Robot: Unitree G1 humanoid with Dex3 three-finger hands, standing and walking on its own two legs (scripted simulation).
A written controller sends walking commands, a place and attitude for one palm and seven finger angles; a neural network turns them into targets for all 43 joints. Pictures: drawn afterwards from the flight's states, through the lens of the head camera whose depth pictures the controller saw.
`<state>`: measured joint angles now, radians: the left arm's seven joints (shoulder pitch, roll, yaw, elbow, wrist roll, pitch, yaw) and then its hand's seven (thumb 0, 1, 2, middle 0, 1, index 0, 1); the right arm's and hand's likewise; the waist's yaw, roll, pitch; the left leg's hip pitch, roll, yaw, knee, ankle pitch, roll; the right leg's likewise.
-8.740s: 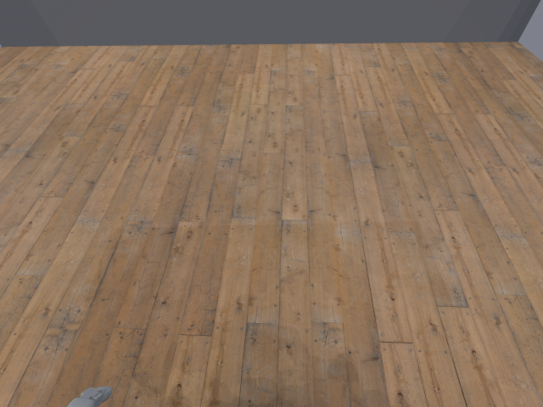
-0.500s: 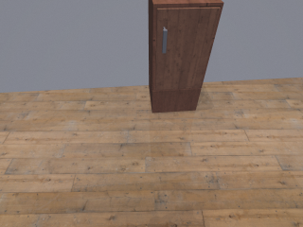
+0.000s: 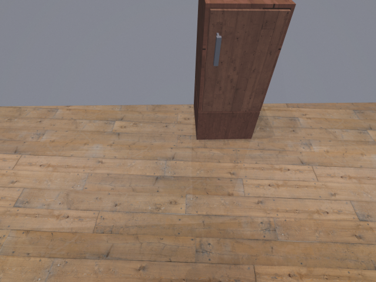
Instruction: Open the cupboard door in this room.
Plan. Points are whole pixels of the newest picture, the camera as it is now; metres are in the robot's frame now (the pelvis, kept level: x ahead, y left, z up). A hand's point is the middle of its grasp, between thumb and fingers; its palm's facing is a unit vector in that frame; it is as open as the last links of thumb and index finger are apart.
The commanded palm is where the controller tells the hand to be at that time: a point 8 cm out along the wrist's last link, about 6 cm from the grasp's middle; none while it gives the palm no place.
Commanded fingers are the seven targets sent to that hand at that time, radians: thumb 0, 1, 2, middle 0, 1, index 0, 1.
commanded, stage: look at it before walking up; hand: left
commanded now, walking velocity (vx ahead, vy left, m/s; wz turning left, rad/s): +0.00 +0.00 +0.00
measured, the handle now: (216, 49) +1.15 -0.06 -0.06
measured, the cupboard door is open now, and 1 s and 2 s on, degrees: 0 0 0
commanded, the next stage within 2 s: walk to a spot facing it in 0.50 s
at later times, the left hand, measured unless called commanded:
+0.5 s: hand out of the picture -0.02 +0.18 -0.18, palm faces +0.03 -0.98 -0.19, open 7.4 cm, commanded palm none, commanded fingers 0.00 0.90 0.90 -0.20 -0.30 -0.20 -0.30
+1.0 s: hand out of the picture +0.02 +0.18 -0.19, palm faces -0.09 -0.96 -0.27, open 7.4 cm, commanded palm none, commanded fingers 0.00 0.90 0.90 -0.20 -0.30 -0.20 -0.30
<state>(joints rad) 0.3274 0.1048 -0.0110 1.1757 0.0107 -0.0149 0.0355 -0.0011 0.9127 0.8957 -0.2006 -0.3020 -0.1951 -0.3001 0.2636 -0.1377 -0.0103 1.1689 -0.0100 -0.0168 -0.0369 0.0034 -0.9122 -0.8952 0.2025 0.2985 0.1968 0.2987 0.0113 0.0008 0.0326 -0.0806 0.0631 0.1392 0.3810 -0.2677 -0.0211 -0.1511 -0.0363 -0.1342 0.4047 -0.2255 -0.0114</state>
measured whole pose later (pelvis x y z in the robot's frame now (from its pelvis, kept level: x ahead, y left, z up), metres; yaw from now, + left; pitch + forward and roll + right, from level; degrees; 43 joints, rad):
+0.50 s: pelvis -0.02 +0.01 +0.00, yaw +0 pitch -2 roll +0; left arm 0.29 0.13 0.00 1.14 0.01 -0.02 0.04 0.00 0.91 0.90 -0.20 -0.30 -0.19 -0.30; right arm 0.31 -0.11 -0.01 1.17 -0.01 -0.02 -0.03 0.00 -0.91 -0.90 0.20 0.30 0.20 0.30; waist 0.00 0.00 0.04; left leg -0.11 0.04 0.15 0.39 -0.25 0.00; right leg -0.18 -0.06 -0.12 0.41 -0.20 0.00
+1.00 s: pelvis -0.03 -0.01 -0.03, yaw -10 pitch +0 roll +1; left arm 0.27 0.16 0.07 1.00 0.04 0.02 0.00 0.00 0.91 0.90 -0.20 -0.30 -0.20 -0.30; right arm 0.19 -0.18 -0.08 1.03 -0.02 0.03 -0.03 0.00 -0.90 -0.89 0.21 0.30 0.20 0.30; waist 0.02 0.05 0.10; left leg -0.30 0.14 0.22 0.79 -0.46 -0.03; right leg -0.36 -0.01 -0.09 0.71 -0.36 -0.04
